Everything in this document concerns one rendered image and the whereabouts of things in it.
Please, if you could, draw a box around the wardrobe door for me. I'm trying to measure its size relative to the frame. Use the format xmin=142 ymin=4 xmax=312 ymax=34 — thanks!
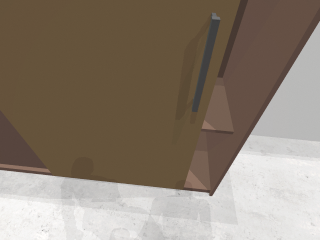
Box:
xmin=0 ymin=0 xmax=241 ymax=190
xmin=0 ymin=110 xmax=48 ymax=169

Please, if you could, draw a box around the handle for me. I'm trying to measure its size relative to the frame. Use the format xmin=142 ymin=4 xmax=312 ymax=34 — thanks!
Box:
xmin=191 ymin=12 xmax=221 ymax=112

